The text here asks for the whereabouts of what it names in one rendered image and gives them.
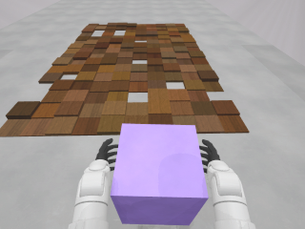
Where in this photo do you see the robot right hand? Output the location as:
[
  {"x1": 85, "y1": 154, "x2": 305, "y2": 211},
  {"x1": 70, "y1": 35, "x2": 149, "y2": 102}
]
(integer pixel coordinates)
[{"x1": 199, "y1": 139, "x2": 220, "y2": 174}]

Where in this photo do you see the robot right forearm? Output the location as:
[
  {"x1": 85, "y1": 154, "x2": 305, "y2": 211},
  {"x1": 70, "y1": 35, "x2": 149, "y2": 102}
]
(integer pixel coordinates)
[{"x1": 207, "y1": 160, "x2": 256, "y2": 229}]

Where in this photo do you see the carton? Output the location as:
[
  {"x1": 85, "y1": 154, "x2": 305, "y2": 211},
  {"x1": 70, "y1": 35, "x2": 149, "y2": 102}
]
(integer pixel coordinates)
[{"x1": 110, "y1": 123, "x2": 209, "y2": 226}]

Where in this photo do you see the robot left hand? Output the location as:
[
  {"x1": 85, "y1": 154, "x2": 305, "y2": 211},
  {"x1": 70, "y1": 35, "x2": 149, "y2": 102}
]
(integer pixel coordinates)
[{"x1": 95, "y1": 138, "x2": 118, "y2": 171}]

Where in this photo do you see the robot left forearm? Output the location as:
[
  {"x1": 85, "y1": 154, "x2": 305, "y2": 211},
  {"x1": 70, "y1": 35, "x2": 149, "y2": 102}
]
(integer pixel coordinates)
[{"x1": 68, "y1": 159, "x2": 111, "y2": 229}]

